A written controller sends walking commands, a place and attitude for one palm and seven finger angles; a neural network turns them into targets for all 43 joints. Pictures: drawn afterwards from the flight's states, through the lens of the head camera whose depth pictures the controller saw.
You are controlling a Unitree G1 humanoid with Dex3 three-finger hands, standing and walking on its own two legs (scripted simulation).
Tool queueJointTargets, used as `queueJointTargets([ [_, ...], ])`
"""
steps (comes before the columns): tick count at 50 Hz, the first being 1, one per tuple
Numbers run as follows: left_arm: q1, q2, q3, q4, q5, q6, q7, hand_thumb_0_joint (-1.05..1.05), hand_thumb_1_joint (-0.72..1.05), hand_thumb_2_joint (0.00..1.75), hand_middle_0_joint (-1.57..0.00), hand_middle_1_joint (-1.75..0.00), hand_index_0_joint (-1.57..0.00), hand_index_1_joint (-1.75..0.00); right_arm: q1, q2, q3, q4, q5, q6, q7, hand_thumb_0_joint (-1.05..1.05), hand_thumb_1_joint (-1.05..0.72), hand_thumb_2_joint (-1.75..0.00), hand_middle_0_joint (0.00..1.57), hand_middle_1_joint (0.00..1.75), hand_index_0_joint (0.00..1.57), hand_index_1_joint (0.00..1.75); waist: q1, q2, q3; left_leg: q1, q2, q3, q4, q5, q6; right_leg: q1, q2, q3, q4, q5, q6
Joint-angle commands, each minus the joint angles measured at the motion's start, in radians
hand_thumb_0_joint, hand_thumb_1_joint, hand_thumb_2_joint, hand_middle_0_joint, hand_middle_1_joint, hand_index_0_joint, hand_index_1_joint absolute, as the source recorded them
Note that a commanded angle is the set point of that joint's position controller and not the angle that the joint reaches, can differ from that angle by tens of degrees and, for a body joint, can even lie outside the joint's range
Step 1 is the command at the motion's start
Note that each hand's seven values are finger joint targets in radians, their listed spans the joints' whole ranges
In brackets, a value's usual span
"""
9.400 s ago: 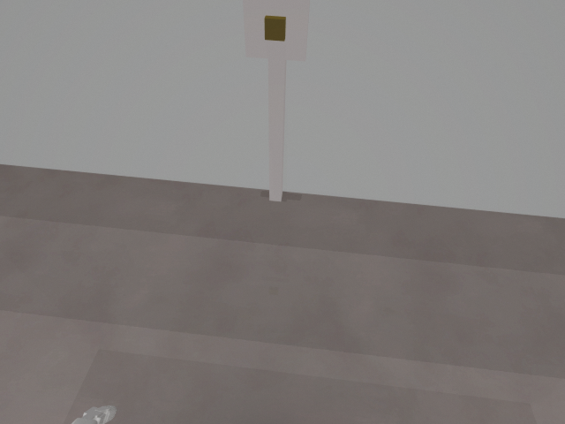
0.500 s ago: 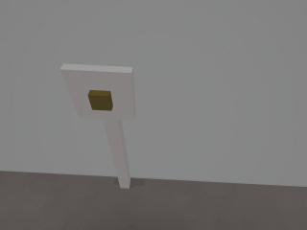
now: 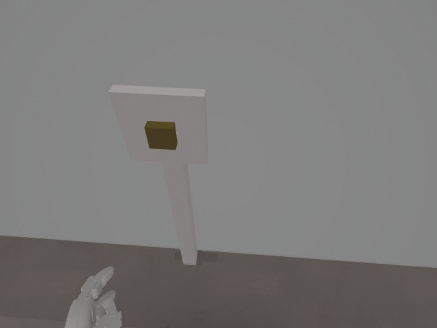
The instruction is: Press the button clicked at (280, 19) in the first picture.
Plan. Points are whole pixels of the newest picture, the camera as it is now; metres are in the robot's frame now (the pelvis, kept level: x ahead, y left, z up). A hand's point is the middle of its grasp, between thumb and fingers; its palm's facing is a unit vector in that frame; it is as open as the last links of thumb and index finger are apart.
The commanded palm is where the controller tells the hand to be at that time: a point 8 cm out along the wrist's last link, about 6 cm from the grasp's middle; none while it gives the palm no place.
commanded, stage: raise the hand and make a fist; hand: left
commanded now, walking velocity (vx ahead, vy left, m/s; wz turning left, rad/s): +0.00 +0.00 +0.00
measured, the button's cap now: (162, 134) +0.52 +0.16 +0.07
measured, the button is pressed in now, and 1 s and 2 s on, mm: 0 0 0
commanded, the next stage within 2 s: aim a knuckle at the button in 1.84 s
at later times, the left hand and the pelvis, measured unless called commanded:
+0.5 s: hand (135, 291) +0.19 +0.15 +0.00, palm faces -0.02 -1.00 -0.09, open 3.8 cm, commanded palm +0.15 +0.22 -0.01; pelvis +0.00 -0.04 -0.08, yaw +2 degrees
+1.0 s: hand (125, 266) +0.22 +0.18 +0.03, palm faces -0.05 -1.00 -0.05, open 3.1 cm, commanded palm +0.20 +0.24 +0.04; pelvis +0.02 -0.02 -0.05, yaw +0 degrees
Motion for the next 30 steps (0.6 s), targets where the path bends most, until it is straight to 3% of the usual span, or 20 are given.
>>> queueJointTargets([
  [1, -0.059, -0.029, 0.000, -0.069, -0.009, -0.232, -0.083, 0.00, 0.90, 0.90, -0.45, -0.57, -0.45, -0.57, -0.173, -0.164, -0.071, -0.246, -0.022, -0.099, 0.006, 0.00, -0.90, -0.90, 0.20, 0.30, 0.20, 0.30, -0.033, -0.248, 0.082, -0.165, 0.031, -0.117, -0.001, -0.258, -0.049, -0.327, 0.074, -0.053, -0.017, -0.240, -0.017],
  [2, 0.027, -0.040, 0.031, 0.008, -0.025, -0.300, -0.135, 0.00, 0.90, 0.90, -0.47, -0.60, -0.47, -0.60, -0.196, -0.159, -0.084, -0.274, -0.030, -0.096, 0.017, 0.00, -0.90, -0.90, 0.20, 0.30, 0.20, 0.30, 0.005, -0.319, 0.075, -0.240, 0.028, -0.097, 0.060, -0.258, -0.056, -0.382, 0.078, -0.056, 0.032, -0.296, -0.018],
  [3, 0.078, -0.031, 0.052, 0.024, -0.042, -0.373, -0.196, 0.00, 0.90, 0.90, -0.50, -0.63, -0.50, -0.63, -0.208, -0.160, -0.094, -0.301, -0.038, -0.093, 0.032, 0.00, -0.90, -0.90, 0.20, 0.30, 0.20, 0.30, 0.031, -0.344, 0.034, -0.297, 0.022, -0.078, 0.119, -0.246, -0.059, -0.414, 0.077, -0.046, 0.077, -0.333, -0.021],
  [4, 0.132, -0.013, 0.079, 0.018, -0.062, -0.441, -0.263, 0.00, 0.90, 0.90, -0.53, -0.66, -0.53, -0.66, -0.227, -0.160, -0.105, -0.333, -0.042, -0.086, 0.049, 0.00, -0.90, -0.90, 0.20, 0.30, 0.20, 0.30, 0.056, -0.329, -0.006, -0.328, 0.015, -0.061, 0.163, -0.234, -0.064, -0.415, 0.075, -0.030, 0.108, -0.347, -0.027],
  [5, 0.175, 0.045, 0.140, 0.045, -0.071, -0.490, -0.328, 0.00, 0.90, 0.90, -0.56, -0.69, -0.56, -0.69, -0.237, -0.165, -0.118, -0.364, -0.038, -0.074, 0.070, 0.00, -0.90, -0.90, 0.20, 0.30, 0.20, 0.30, 0.077, -0.261, -0.034, -0.336, 0.004, -0.046, 0.201, -0.206, -0.067, -0.384, 0.068, 0.004, 0.119, -0.326, -0.039],
  [7, 0.155, 0.122, 0.204, 0.022, -0.092, -0.539, -0.436, 0.00, 0.90, 0.90, -0.61, -0.75, -0.61, -0.75, -0.285, -0.173, -0.121, -0.452, -0.026, -0.057, 0.085, 0.00, -0.90, -0.90, 0.20, 0.30, 0.20, 0.30, 0.081, -0.122, -0.084, -0.375, -0.014, -0.024, 0.262, -0.224, -0.060, -0.368, 0.054, 0.039, 0.156, -0.322, -0.046],
  [8, 0.167, 0.138, 0.224, -0.008, -0.089, -0.527, -0.455, 0.00, 0.90, 0.90, -0.64, -0.78, -0.64, -0.78, -0.293, -0.163, -0.118, -0.485, -0.013, -0.048, 0.082, 0.00, -0.90, -0.90, 0.20, 0.30, 0.20, 0.30, 0.098, -0.074, -0.109, -0.395, -0.014, -0.019, 0.268, -0.238, -0.051, -0.374, 0.053, 0.047, 0.178, -0.320, -0.045],
  [10, 0.075, 0.176, 0.246, -0.189, -0.107, -0.506, -0.453, 0.00, 0.90, 0.90, -0.69, -0.84, -0.69, -0.84, -0.286, -0.155, -0.113, -0.527, -0.012, -0.030, 0.073, 0.00, -0.90, -0.90, 0.20, 0.30, 0.20, 0.30, 0.098, 0.022, -0.175, -0.396, -0.003, -0.031, 0.274, -0.266, -0.040, -0.395, 0.060, 0.056, 0.225, -0.321, -0.043],
  [12, 0.012, 0.172, 0.249, -0.376, -0.135, -0.511, -0.420, 0.00, 0.90, 0.90, -0.75, -0.90, -0.75, -0.90, -0.268, -0.135, -0.110, -0.553, -0.016, -0.021, 0.061, 0.00, -0.90, -0.90, 0.20, 0.30, 0.20, 0.30, 0.081, 0.106, -0.247, -0.363, 0.013, -0.051, 0.299, -0.257, -0.031, -0.412, 0.067, 0.071, 0.245, -0.287, -0.041],
  [14, -0.084, 0.181, 0.236, -0.593, -0.142, -0.568, -0.377, 0.00, 0.90, 0.90, -0.81, -0.96, -0.81, -0.96, -0.228, -0.117, -0.103, -0.545, -0.024, -0.023, 0.050, 0.00, -0.90, -0.90, 0.20, 0.30, 0.20, 0.30, 0.046, 0.186, -0.310, -0.307, 0.025, -0.069, 0.345, -0.177, -0.020, -0.435, 0.080, 0.067, 0.274, -0.184, -0.045],
  [15, -0.156, 0.192, 0.216, -0.672, -0.142, -0.600, -0.362, 0.00, 0.90, 0.90, -0.83, -0.99, -0.83, -0.99, -0.206, -0.118, -0.095, -0.527, -0.033, -0.023, 0.043, 0.00, -0.90, -0.90, 0.20, 0.30, 0.20, 0.30, 0.011, 0.159, -0.294, -0.324, 0.031, -0.084, 0.371, -0.169, -0.015, -0.470, 0.091, 0.067, 0.291, -0.172, -0.043],
  [16, -0.151, 0.180, 0.200, -0.680, -0.133, -0.626, -0.355, 0.00, 0.90, 0.90, -0.86, -1.02, -0.86, -1.02, -0.191, -0.117, -0.099, -0.504, -0.035, -0.027, 0.036, 0.00, -0.90, -0.90, 0.20, 0.30, 0.20, 0.30, 0.002, 0.178, -0.302, -0.316, 0.034, -0.086, 0.396, -0.142, -0.012, -0.499, 0.094, 0.071, 0.296, -0.153, -0.047],
  [18, -0.172, 0.137, 0.126, -0.641, -0.121, -0.661, -0.374, 0.00, 0.90, 0.90, -0.92, -1.08, -0.92, -1.08, -0.175, -0.128, -0.091, -0.466, -0.036, -0.043, 0.032, 0.00, -0.90, -0.90, 0.20, 0.30, 0.20, 0.30, -0.046, 0.173, -0.266, -0.328, 0.042, -0.104, 0.442, -0.126, -0.007, -0.575, 0.100, 0.061, 0.313, -0.133, -0.041],
  [20, -0.195, 0.116, 0.076, -0.548, -0.125, -0.635, -0.431, 0.00, 0.90, 0.90, -0.97, -1.14, -0.97, -1.14, -0.168, -0.143, -0.079, -0.444, -0.033, -0.055, 0.027, 0.00, -0.90, -0.90, 0.20, 0.30, 0.20, 0.30, -0.087, 0.104, -0.214, -0.367, 0.045, -0.119, 0.471, -0.132, -0.001, -0.590, 0.103, 0.062, 0.303, -0.130, -0.032],
  [21, -0.160, 0.147, 0.106, -0.483, -0.120, -0.597, -0.458, 0.00, 0.90, 0.90, -1.00, -1.17, -1.00, -1.17, -0.162, -0.148, -0.085, -0.436, -0.024, -0.054, 0.024, 0.00, -0.90, -0.90, 0.20, 0.30, 0.20, 0.30, -0.080, 0.074, -0.211, -0.393, 0.046, -0.114, 0.474, -0.142, -0.003, -0.572, 0.101, 0.073, 0.284, -0.139, -0.029],
  [23, -0.059, 0.179, 0.146, -0.378, -0.114, -0.475, -0.511, 0.00, 0.90, 0.90, -1.05, -1.23, -1.05, -1.23, -0.173, -0.156, -0.088, -0.453, -0.009, -0.041, 0.015, 0.00, -0.90, -0.90, 0.20, 0.30, 0.20, 0.30, -0.047, -0.001, -0.235, -0.420, 0.040, -0.103, 0.448, -0.141, -0.002, -0.504, 0.092, 0.090, 0.241, -0.147, -0.021],
  [26, 0.082, 0.220, 0.255, -0.368, -0.148, -0.281, -0.546, 0.00, 0.90, 0.90, -1.13, -1.32, -1.13, -1.32, -0.205, -0.141, -0.095, -0.509, 0.011, -0.007, 0.009, 0.00, -0.90, -0.90, 0.20, 0.30, 0.20, 0.30, 0.042, -0.014, -0.369, -0.357, 0.022, -0.075, 0.390, -0.026, -0.003, -0.309, 0.068, 0.102, 0.214, -0.015, -0.009],
  [28, 0.097, 0.244, 0.352, -0.452, -0.198, -0.220, -0.513, 0.00, 0.90, 0.90, -1.19, -1.38, -1.19, -1.38, -0.227, -0.115, -0.096, -0.530, 0.009, 0.014, 0.003, 0.00, -0.90, -0.90, 0.20, 0.30, 0.20, 0.30, 0.080, -0.035, -0.441, -0.321, 0.020, -0.075, 0.366, 0.048, -0.009, -0.203, 0.056, 0.093, 0.225, 0.121, 0.006],
  [30, 0.111, 0.238, 0.405, -0.486, -0.230, -0.237, -0.457, 0.00, 0.90, 0.90, -1.24, -1.44, -1.24, -1.44, -0.238, -0.087, -0.090, -0.517, 0.000, 0.019, -0.002, 0.00, -0.90, -0.90, 0.20, 0.30, 0.20, 0.30, 0.096, -0.091, -0.437, -0.315, 0.026, -0.091, 0.360, 0.105, -0.016, -0.156, 0.062, 0.071, 0.249, 0.264, 0.012],
])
